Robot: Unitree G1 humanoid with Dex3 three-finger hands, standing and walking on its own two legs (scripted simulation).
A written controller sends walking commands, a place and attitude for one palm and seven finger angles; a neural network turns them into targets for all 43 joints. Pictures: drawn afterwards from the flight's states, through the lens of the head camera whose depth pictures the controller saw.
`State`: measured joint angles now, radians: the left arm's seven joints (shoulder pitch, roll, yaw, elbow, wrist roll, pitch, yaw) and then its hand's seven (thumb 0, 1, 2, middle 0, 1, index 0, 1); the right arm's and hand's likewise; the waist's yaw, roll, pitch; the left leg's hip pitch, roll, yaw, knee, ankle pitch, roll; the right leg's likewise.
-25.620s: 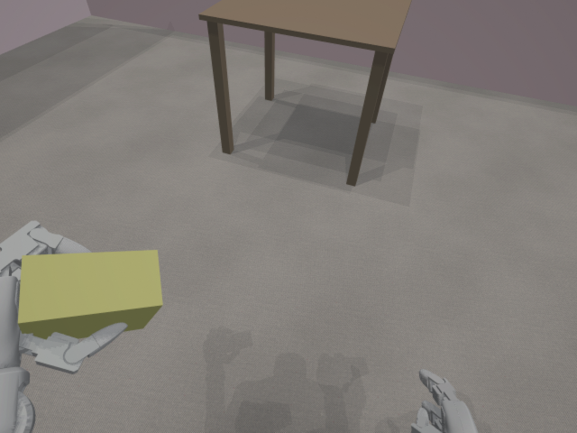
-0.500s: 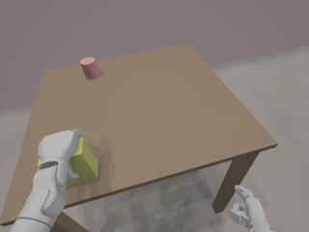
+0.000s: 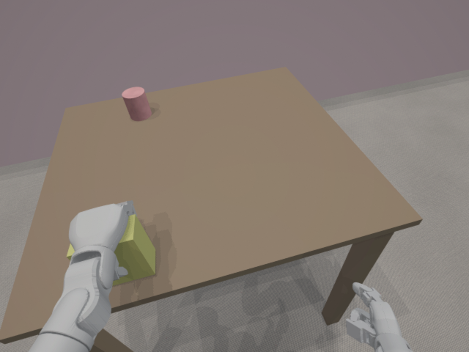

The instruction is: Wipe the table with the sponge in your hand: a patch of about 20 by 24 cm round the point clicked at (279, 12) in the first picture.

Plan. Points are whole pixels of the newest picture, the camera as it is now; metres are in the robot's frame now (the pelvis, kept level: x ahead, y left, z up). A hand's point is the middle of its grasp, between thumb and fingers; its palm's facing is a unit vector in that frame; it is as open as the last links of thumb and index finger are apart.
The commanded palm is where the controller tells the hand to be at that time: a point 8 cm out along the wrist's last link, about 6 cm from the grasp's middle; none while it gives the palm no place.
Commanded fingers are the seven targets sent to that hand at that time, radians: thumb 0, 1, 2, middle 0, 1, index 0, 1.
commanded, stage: lower the sponge onto the table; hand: left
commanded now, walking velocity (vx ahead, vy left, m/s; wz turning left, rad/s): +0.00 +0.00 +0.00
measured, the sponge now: (120, 258) +0.26 +0.27 +0.00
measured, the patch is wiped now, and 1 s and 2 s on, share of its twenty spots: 0.00 0.20 0.50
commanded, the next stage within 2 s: wipe forward along the first lane in 0.16 s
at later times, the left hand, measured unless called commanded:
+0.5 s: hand (116, 233) +0.29 +0.28 +0.04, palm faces -0.08 -0.06 -1.00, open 10.0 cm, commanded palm +0.28 +0.27 +0.08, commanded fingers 0.00 0.10 1.30 -1.20 -1.60 -1.20 -1.60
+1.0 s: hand (117, 212) +0.33 +0.30 +0.04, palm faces -0.11 -0.01 -0.99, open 10.0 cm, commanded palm +0.33 +0.29 +0.07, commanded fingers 0.00 0.10 1.30 -1.20 -1.60 -1.20 -1.60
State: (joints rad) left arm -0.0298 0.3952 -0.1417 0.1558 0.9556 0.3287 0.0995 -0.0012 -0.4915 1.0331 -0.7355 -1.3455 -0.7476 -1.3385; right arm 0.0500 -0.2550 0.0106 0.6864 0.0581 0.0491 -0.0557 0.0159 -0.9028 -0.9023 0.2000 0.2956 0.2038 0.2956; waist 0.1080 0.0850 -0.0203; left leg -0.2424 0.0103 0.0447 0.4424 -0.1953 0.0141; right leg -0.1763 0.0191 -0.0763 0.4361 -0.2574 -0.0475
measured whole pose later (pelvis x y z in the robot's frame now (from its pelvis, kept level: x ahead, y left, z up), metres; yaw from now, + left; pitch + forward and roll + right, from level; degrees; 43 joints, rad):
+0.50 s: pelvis -0.01 -0.01 +0.00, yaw +0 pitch +1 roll +0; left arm -0.18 0.41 -0.12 0.36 0.97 0.31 0.11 0.00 -0.49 1.03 -0.74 -1.34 -0.75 -1.34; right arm 0.08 -0.27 0.00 0.71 0.08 0.06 -0.07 0.02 -0.90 -0.90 0.20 0.30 0.20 0.30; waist 0.09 0.08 -0.04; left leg -0.31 0.02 0.03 0.48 -0.20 0.01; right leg -0.24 0.03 -0.09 0.48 -0.27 -0.06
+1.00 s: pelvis -0.01 -0.01 -0.01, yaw +0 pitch +6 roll +0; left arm -0.43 0.46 -0.06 0.69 0.99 0.21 0.15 0.00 -0.50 1.04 -0.74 -1.34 -0.76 -1.33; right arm 0.17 -0.28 -0.01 0.73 0.09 0.09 -0.07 0.01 -0.90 -0.90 0.20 0.30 0.20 0.30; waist 0.04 0.07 -0.08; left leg -0.45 0.03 0.02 0.56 -0.22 0.01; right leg -0.37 0.03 -0.09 0.54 -0.28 -0.06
